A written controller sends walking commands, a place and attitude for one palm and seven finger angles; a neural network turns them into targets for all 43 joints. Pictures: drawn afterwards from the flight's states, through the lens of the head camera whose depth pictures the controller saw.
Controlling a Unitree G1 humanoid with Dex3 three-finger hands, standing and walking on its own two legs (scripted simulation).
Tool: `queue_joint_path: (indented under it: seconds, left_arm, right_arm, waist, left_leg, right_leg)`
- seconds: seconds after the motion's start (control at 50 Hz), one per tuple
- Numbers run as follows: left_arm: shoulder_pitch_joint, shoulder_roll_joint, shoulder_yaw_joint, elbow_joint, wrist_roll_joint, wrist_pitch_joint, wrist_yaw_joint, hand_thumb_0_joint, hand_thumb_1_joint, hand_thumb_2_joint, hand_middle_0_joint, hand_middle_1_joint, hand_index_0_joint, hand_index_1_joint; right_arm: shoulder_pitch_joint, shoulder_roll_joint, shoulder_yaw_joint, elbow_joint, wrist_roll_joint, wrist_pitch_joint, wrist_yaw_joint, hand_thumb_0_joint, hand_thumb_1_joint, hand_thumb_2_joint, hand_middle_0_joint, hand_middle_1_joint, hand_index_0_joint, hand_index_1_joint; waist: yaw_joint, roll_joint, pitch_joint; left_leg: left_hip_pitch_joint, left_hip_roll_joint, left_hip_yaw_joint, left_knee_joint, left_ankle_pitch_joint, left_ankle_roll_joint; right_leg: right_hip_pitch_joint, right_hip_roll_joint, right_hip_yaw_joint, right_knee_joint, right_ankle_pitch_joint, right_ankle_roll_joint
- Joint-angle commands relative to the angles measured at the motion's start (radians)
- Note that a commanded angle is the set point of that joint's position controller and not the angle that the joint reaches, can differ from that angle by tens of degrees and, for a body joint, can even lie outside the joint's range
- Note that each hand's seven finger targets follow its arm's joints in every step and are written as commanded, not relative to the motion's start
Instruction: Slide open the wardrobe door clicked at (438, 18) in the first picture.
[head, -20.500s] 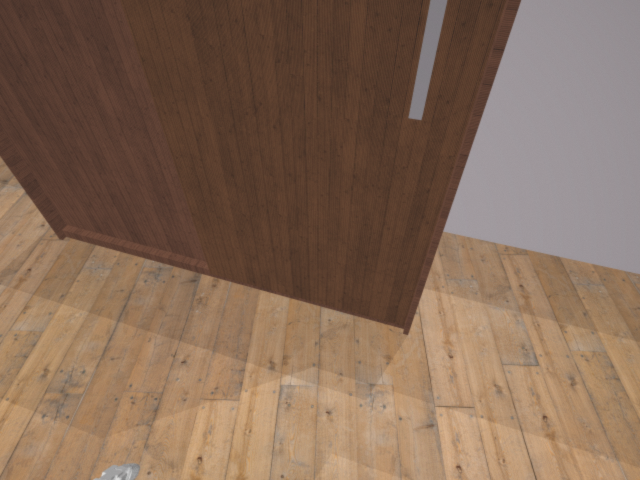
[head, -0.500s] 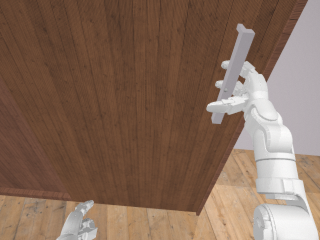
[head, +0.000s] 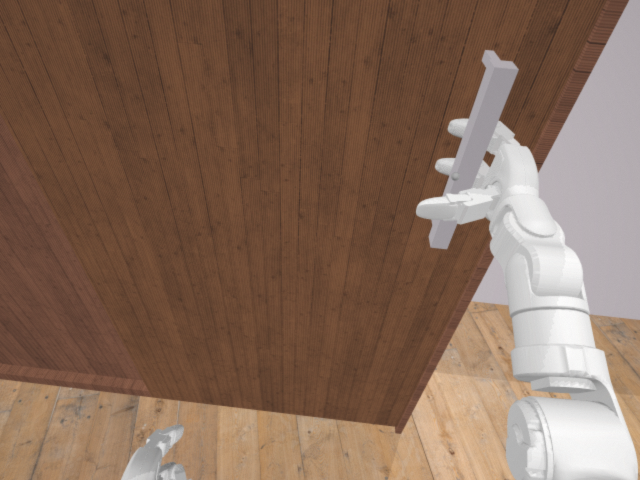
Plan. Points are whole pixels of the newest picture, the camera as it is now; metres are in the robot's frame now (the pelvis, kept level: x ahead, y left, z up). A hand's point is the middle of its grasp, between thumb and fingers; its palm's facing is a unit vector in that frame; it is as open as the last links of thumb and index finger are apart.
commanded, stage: grip the handle and tug to test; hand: right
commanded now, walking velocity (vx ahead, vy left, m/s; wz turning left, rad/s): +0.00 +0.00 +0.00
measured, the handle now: (461, 159) +0.46 -0.15 +0.22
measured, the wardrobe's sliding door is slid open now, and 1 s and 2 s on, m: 0.00 0.00 0.00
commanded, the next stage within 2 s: tug the door sideways, standing still in 1.44 s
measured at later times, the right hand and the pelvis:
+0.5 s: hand (456, 174) +0.41 -0.13 +0.23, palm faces +0.05 +1.00 +0.02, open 8.9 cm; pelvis +0.00 +0.00 +0.00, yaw +0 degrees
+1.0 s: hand (456, 174) +0.41 -0.13 +0.23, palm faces +0.04 +1.00 +0.02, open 5.9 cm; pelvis +0.00 +0.00 +0.00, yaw -1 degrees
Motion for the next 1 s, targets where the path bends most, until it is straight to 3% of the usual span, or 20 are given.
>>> queue_joint_path:
  seconds: [0.0,0.08,0.12,0.14,0.22,0.24,0.28,0.34,0.4,0.44,0.46,0.48,0.56,0.6,0.84,0.86,0.88,0.92,0.94,0.98]
  left_arm:
    - [-0.167,0.112,0.041,-0.168,-0.002,-0.058,0.009,0.000,0.900,0.900,-0.200,-0.300,-0.200,-0.300]
    - [-0.159,0.114,0.043,-0.158,-0.001,-0.057,0.009,0.000,0.900,0.900,-0.200,-0.300,-0.200,-0.300]
    - [-0.159,0.113,0.044,-0.155,0.000,-0.062,0.012,0.000,0.900,0.900,-0.200,-0.300,-0.200,-0.300]
    - [-0.158,0.113,0.043,-0.160,0.002,-0.063,0.011,0.000,0.900,0.900,-0.200,-0.300,-0.200,-0.300]
    - [-0.153,0.117,0.041,-0.148,0.001,-0.056,0.016,0.000,0.900,0.900,-0.200,-0.300,-0.200,-0.300]
    - [-0.156,0.113,0.039,-0.150,0.000,-0.057,0.014,0.000,0.900,0.900,-0.200,-0.300,-0.200,-0.300]
    - [-0.156,0.114,0.043,-0.158,0.000,-0.060,0.010,0.000,0.900,0.900,-0.200,-0.300,-0.200,-0.300]
    - [-0.153,0.109,0.043,-0.160,0.002,-0.060,0.006,0.000,0.900,0.900,-0.200,-0.300,-0.200,-0.300]
    - [-0.155,0.114,0.044,-0.162,0.004,-0.058,0.006,0.000,0.900,0.900,-0.200,-0.300,-0.200,-0.300]
    - [-0.162,0.113,0.042,-0.163,0.002,-0.053,0.007,0.000,0.900,0.900,-0.200,-0.300,-0.200,-0.300]
    - [-0.165,0.110,0.042,-0.166,0.003,-0.053,0.006,0.000,0.900,0.900,-0.200,-0.300,-0.200,-0.300]
    - [-0.163,0.115,0.044,-0.166,0.003,-0.048,0.005,0.000,0.900,0.900,-0.200,-0.300,-0.200,-0.300]
    - [-0.173,0.107,0.039,-0.171,0.000,-0.047,0.004,0.000,0.900,0.900,-0.200,-0.300,-0.200,-0.300]
    - [-0.175,0.108,0.040,-0.172,0.003,-0.045,0.004,0.000,0.900,0.900,-0.200,-0.300,-0.200,-0.300]
    - [-0.165,0.114,0.038,-0.156,0.003,-0.036,0.016,0.000,0.900,0.900,-0.200,-0.300,-0.200,-0.300]
    - [-0.167,0.111,0.038,-0.161,0.002,-0.037,0.016,0.000,0.900,0.900,-0.200,-0.300,-0.200,-0.300]
    - [-0.165,0.116,0.039,-0.155,0.001,-0.034,0.015,0.000,0.900,0.900,-0.200,-0.300,-0.200,-0.300]
    - [-0.161,0.111,0.037,-0.155,0.003,-0.039,0.015,0.000,0.900,0.900,-0.200,-0.300,-0.200,-0.300]
    - [-0.159,0.112,0.038,-0.152,0.002,-0.039,0.016,0.000,0.900,0.900,-0.200,-0.300,-0.200,-0.300]
    - [-0.155,0.119,0.040,-0.154,0.004,-0.037,0.016,0.000,0.900,0.900,-0.200,-0.300,-0.200,-0.300]
  right_arm:
    - [-0.510,-0.153,-0.024,-0.259,-0.002,-0.072,-0.005,0.000,0.500,-0.300,0.300,1.200,0.300,1.200]
    - [-0.505,-0.161,-0.031,-0.244,-0.006,-0.067,-0.013,0.000,0.313,-0.380,0.320,1.227,0.320,1.227]
    - [-0.538,-0.158,-0.029,-0.261,-0.002,-0.069,-0.015,0.000,0.220,-0.420,0.330,1.240,0.330,1.240]
    - [-0.519,-0.158,-0.036,-0.260,0.000,-0.067,-0.015,0.000,0.173,-0.440,0.335,1.247,0.335,1.247]
    - [-0.516,-0.183,-0.051,-0.196,-0.003,-0.057,-0.014,0.000,-0.013,-0.520,0.355,1.273,0.355,1.273]
    - [-0.534,-0.146,-0.016,-0.201,-0.006,-0.057,-0.011,0.000,-0.060,-0.540,0.360,1.280,0.360,1.280]
    - [-0.531,-0.141,-0.010,-0.235,-0.011,-0.068,-0.014,0.000,-0.153,-0.580,0.370,1.293,0.370,1.293]
    - [-0.540,-0.119,0.002,-0.257,-0.007,-0.074,-0.012,0.000,-0.293,-0.640,0.385,1.313,0.385,1.313]
    - [-0.486,-0.142,-0.031,-0.255,0.006,-0.072,-0.011,0.000,-0.433,-0.700,0.400,1.333,0.400,1.333]
    - [-0.473,-0.147,-0.036,-0.255,0.004,-0.060,-0.007,0.000,-0.527,-0.740,0.410,1.347,0.410,1.347]
    - [-0.471,-0.128,-0.023,-0.260,0.003,-0.053,-0.007,0.000,-0.573,-0.760,0.415,1.353,0.415,1.353]
    - [-0.454,-0.156,-0.044,-0.254,0.001,-0.053,-0.010,0.000,-0.620,-0.780,0.420,1.360,0.420,1.360]
    - [-0.486,-0.121,-0.003,-0.291,-0.007,-0.043,-0.006,0.000,-0.807,-0.860,0.440,1.387,0.440,1.387]
    - [-0.476,-0.137,-0.020,-0.302,-0.006,-0.045,-0.010,0.000,-0.900,-0.900,0.450,1.400,0.450,1.400]
    - [-0.484,-0.170,-0.052,-0.215,0.004,-0.015,-0.007,0.000,-0.900,-0.900,0.450,1.400,0.450,1.400]
    - [-0.477,-0.153,-0.041,-0.218,0.007,-0.013,-0.004,0.000,-0.900,-0.900,0.450,1.400,0.450,1.400]
    - [-0.465,-0.178,-0.057,-0.194,0.006,-0.015,-0.006,0.000,-0.900,-0.900,0.450,1.400,0.450,1.400]
    - [-0.518,-0.155,-0.033,-0.204,0.005,-0.023,-0.008,0.000,-0.900,-0.900,0.450,1.400,0.450,1.400]
    - [-0.490,-0.171,-0.052,-0.177,0.005,-0.021,-0.008,0.000,-0.900,-0.900,0.450,1.400,0.450,1.400]
    - [-0.475,-0.210,-0.081,-0.171,0.005,-0.031,-0.008,0.000,-0.900,-0.900,0.450,1.400,0.450,1.400]
  waist:
    - [-0.009,0.044,-0.242]
    - [-0.007,0.035,-0.233]
    - [0.000,0.065,-0.247]
    - [-0.008,0.060,-0.259]
    - [-0.002,0.090,-0.222]
    - [0.005,0.062,-0.214]
    - [-0.003,0.017,-0.245]
    - [0.000,0.022,-0.275]
    - [-0.009,0.087,-0.277]
    - [-0.011,0.098,-0.264]
    - [-0.013,0.083,-0.257]
    - [-0.020,0.082,-0.256]
    - [-0.005,0.053,-0.239]
    - [-0.012,0.044,-0.249]
    - [-0.004,0.102,-0.229]
    - [-0.007,0.089,-0.233]
    - [-0.009,0.083,-0.221]
    - [0.002,0.067,-0.218]
    - [-0.002,0.097,-0.212]
    - [-0.015,0.089,-0.222]
  left_leg:
    - [0.017,0.011,-0.061,-0.047,0.241,-0.011]
    - [0.006,0.006,-0.057,-0.050,0.229,-0.008]
    - [0.010,0.006,-0.059,-0.050,0.233,-0.010]
    - [0.021,0.007,-0.058,-0.044,0.243,-0.009]
    - [0.008,0.008,-0.059,-0.055,0.212,-0.012]
    - [-0.003,0.010,-0.059,-0.055,0.211,-0.012]
    - [0.004,0.008,-0.056,-0.046,0.229,-0.004]
    - [0.015,0.006,-0.054,-0.035,0.273,-0.002]
    - [0.032,0.004,-0.050,-0.036,0.288,-0.006]
    - [0.040,0.007,-0.051,-0.035,0.299,-0.008]
    - [0.036,0.007,-0.053,-0.034,0.311,-0.008]
    - [0.044,0.008,-0.051,-0.035,0.308,-0.007]
    - [0.020,0.008,-0.052,-0.036,0.293,-0.007]
    - [0.027,0.008,-0.052,-0.037,0.291,-0.005]
    - [0.028,0.013,-0.059,-0.042,0.292,-0.013]
    - [0.025,0.013,-0.058,-0.041,0.292,-0.014]
    - [0.020,0.014,-0.058,-0.045,0.278,-0.013]
    - [0.007,0.014,-0.060,-0.046,0.259,-0.013]
    - [0.005,0.013,-0.059,-0.049,0.245,-0.015]
    - [0.027,0.017,-0.064,-0.048,0.257,-0.015]
  right_leg:
    - [0.119,0.014,0.057,-0.017,0.210,-0.042]
    - [0.126,0.010,0.057,-0.016,0.212,-0.037]
    - [0.127,0.011,0.061,-0.017,0.208,-0.040]
    - [0.123,0.013,0.061,-0.017,0.216,-0.039]
    - [0.102,0.011,0.060,-0.022,0.186,-0.041]
    - [0.106,0.011,0.058,-0.022,0.185,-0.039]
    - [0.136,0.010,0.061,-0.017,0.223,-0.036]
    - [0.148,0.011,0.064,-0.010,0.256,-0.032]
    - [0.141,0.010,0.066,-0.013,0.263,-0.035]
    - [0.125,0.010,0.059,-0.015,0.258,-0.035]
    - [0.125,0.013,0.055,-0.013,0.264,-0.037]
    - [0.127,0.011,0.056,-0.015,0.269,-0.034]
    - [0.131,0.011,0.056,-0.011,0.259,-0.035]
    - [0.138,0.011,0.058,-0.012,0.266,-0.035]
    - [0.104,0.016,0.055,-0.009,0.236,-0.040]
    - [0.105,0.018,0.054,-0.008,0.236,-0.040]
    - [0.105,0.017,0.054,-0.008,0.230,-0.039]
    - [0.101,0.018,0.058,-0.008,0.214,-0.039]
    - [0.092,0.016,0.059,-0.008,0.201,-0.040]
    - [0.085,0.018,0.055,-0.010,0.206,-0.040]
